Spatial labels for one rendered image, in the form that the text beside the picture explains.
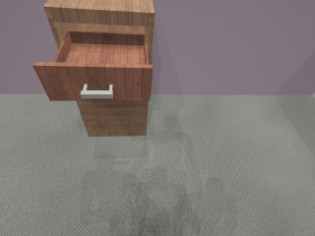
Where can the handle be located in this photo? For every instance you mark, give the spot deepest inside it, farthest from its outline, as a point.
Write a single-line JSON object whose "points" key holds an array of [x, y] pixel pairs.
{"points": [[96, 94]]}

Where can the cabinet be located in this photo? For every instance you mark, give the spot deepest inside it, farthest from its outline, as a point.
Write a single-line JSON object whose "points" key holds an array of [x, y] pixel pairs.
{"points": [[107, 118]]}

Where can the drawer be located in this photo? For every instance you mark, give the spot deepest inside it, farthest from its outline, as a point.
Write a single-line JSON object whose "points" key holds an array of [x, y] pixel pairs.
{"points": [[98, 59]]}

